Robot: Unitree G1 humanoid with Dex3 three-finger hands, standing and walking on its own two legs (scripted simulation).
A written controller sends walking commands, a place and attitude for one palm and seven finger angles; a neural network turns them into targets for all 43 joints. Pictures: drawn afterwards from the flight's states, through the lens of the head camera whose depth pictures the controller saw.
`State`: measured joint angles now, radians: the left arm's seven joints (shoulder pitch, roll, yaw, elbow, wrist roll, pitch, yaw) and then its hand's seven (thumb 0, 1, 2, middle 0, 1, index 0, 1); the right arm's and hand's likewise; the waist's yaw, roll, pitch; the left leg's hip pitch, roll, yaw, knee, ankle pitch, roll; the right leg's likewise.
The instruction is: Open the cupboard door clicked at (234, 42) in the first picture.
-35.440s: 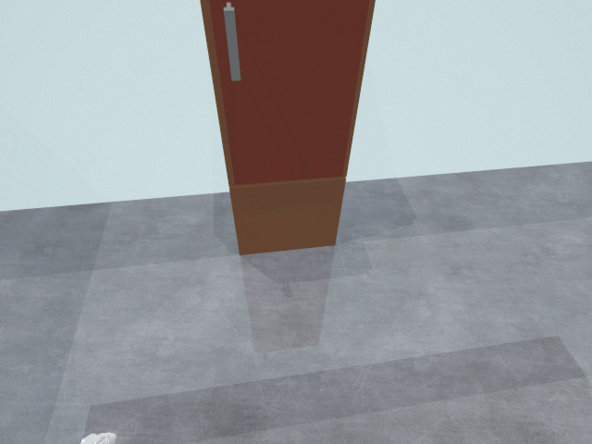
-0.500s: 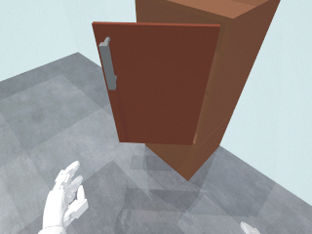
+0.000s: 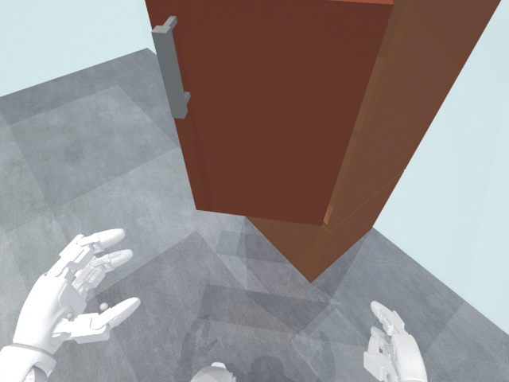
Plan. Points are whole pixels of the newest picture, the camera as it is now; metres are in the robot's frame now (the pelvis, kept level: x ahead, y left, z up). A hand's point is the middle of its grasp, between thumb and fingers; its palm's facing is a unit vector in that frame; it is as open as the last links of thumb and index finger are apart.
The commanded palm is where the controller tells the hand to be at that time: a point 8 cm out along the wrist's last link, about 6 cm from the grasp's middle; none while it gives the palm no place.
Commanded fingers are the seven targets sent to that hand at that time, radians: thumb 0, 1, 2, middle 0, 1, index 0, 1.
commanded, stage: raise the hand with hooked fingers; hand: left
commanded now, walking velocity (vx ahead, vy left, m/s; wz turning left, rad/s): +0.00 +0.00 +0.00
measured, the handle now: (175, 69) +0.57 +0.20 +0.18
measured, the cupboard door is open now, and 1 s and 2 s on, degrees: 42 42 42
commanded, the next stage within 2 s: move the hooked fingers beside the handle in 1.40 s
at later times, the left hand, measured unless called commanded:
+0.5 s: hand (55, 238) +0.25 +0.27 +0.14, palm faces +0.00 -1.00 -0.08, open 13.1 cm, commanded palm +0.23 +0.33 +0.16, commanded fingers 0.00 -0.50 0.30 -0.30 -1.20 -0.30 -1.20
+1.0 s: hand (9, 169) +0.30 +0.32 +0.21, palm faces +0.02 -1.00 -0.08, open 13.9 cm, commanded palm +0.26 +0.35 +0.21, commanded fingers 0.00 -0.50 0.30 -0.30 -1.20 -0.30 -1.20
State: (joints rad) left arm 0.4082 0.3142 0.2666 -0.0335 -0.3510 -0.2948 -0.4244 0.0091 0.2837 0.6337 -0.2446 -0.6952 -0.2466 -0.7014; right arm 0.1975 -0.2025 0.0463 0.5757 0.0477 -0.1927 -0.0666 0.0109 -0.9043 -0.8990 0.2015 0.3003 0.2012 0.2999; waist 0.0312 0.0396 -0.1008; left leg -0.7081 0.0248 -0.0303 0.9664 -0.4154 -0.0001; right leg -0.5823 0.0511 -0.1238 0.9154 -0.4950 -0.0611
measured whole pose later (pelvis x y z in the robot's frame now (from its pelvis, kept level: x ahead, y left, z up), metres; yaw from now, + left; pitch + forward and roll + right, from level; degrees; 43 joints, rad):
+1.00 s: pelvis +0.00 +0.03 +0.05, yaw +0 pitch -1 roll -1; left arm -0.17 0.52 0.44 0.26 -0.34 0.07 -0.48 -0.01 -0.50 0.30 -0.30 -1.20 -0.30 -1.20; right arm 0.25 -0.27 0.09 0.61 0.08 -0.22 -0.12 0.01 -0.90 -0.90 0.20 0.30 0.20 0.30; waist 0.03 0.03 -0.03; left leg -0.31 -0.02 0.02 0.55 -0.24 0.05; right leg -0.19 0.01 -0.07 0.50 -0.30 -0.02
